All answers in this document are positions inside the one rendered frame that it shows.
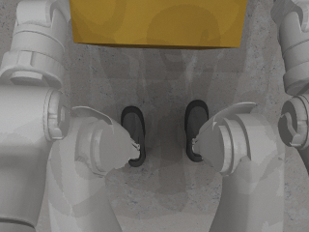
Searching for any robot left upper arm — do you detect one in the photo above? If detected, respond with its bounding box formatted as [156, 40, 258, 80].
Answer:
[0, 84, 70, 232]

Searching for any left robot thigh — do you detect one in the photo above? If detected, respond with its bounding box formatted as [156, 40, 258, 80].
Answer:
[46, 116, 123, 232]

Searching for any carton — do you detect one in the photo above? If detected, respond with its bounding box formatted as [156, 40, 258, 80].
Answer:
[69, 0, 247, 50]

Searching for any robot right forearm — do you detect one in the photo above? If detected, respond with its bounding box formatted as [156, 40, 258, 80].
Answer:
[270, 0, 309, 97]

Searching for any robot left forearm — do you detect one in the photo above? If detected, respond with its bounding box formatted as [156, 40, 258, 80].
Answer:
[0, 0, 71, 90]

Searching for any left robot foot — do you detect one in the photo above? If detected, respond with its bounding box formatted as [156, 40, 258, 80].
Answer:
[121, 105, 146, 167]

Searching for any robot right upper arm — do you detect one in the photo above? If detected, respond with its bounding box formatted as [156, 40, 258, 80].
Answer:
[277, 94, 309, 176]

